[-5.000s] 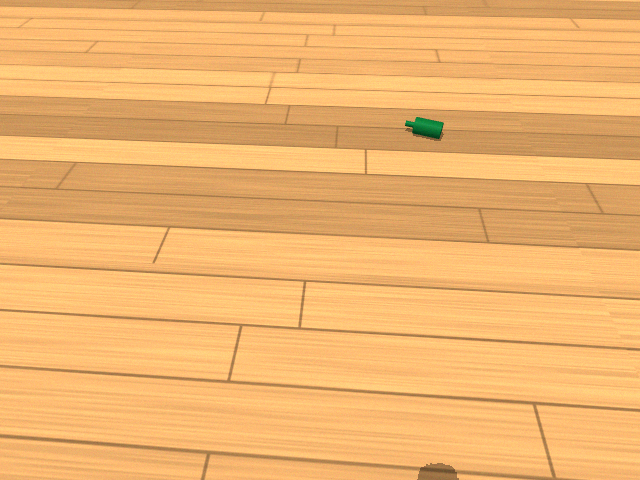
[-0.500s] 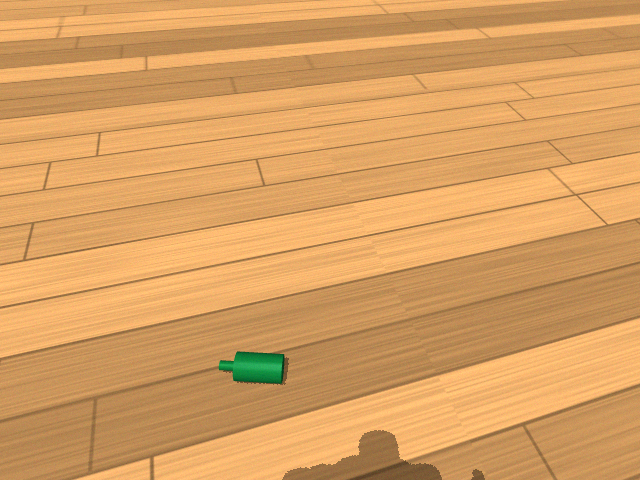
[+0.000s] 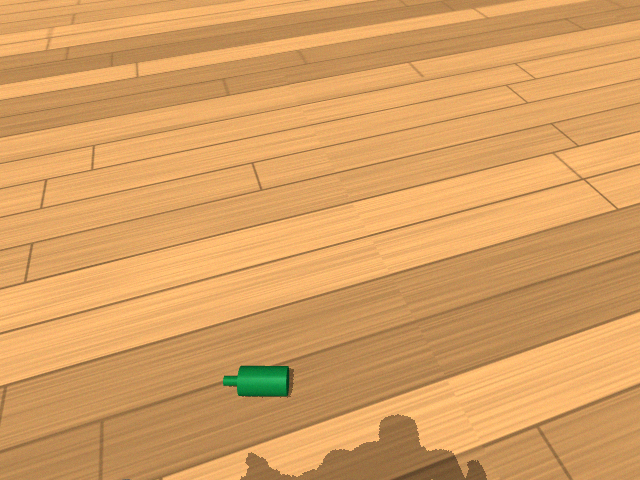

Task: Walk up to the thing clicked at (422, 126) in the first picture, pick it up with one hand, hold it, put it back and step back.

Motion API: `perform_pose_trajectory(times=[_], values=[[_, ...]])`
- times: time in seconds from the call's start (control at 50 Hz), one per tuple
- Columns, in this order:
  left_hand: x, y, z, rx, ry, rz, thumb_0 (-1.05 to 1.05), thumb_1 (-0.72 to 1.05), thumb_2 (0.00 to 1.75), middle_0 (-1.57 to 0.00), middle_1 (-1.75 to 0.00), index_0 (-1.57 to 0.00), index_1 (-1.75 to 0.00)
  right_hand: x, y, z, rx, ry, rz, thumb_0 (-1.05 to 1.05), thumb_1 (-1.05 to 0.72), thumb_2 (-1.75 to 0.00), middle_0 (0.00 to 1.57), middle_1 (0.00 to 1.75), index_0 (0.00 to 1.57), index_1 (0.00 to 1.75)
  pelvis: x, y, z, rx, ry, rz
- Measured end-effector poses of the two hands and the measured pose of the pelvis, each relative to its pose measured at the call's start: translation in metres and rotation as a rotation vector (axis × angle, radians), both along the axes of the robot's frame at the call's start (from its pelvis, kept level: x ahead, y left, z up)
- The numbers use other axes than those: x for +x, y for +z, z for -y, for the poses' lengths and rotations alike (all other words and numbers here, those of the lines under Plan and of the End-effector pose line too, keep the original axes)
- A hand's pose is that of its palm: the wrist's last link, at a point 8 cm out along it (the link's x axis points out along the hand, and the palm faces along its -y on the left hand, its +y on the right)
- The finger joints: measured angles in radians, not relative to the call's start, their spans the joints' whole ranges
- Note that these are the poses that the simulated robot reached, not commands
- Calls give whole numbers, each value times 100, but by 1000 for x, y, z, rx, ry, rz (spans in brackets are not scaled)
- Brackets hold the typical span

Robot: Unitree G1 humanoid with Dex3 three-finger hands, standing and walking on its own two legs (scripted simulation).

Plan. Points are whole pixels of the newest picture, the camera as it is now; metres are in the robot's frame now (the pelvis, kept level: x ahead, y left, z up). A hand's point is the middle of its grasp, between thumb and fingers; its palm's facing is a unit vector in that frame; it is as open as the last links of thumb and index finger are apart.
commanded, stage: walk up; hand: left
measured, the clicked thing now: (256, 380) +0.52 +0.23 -0.72
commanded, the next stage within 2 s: stand in 0.92 s
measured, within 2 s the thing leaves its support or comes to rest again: neither
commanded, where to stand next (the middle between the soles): +0.09 -0.01 m, yaw +0 degrees
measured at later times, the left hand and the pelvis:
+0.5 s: hand out of the picture +0.09 +0.25 -0.14, palm faces -0.01 -0.94 -0.33, open 7.4 cm; pelvis +0.01 -0.01 +0.02, yaw +0 degrees
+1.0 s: hand out of the picture +0.11 +0.25 -0.14, palm faces +0.00 -0.94 -0.33, open 7.4 cm; pelvis +0.02 -0.01 +0.02, yaw +0 degrees
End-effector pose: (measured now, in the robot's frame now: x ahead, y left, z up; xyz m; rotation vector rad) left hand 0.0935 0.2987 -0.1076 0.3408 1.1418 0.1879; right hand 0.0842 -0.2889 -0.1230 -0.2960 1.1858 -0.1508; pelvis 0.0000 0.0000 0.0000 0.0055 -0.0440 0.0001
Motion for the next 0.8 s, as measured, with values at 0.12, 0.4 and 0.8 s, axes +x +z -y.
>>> perform_pose_trajectory(times=[0.12,0.4,0.8], values=[[17,5,5,-20,4,20,0,91,90,-20,-30,-20,-30,4,11,5,-18,-8,-9,0,-90,-90,20,30,20,30,4,8,1,1,-1,3],[-1,5,7,-31,40,-59,0,91,90,-20,-30,-20,-30,7,25,22,-53,-31,-20,0,-90,-90,20,30,20,30,8,16,5,-2,-1,4],[-14,5,7,-26,73,-109,0,91,90,-20,-30,-20,-30,7,16,10,-18,-32,-61,0,-90,-90,20,30,20,30,17,18,6,-4,3,-8]])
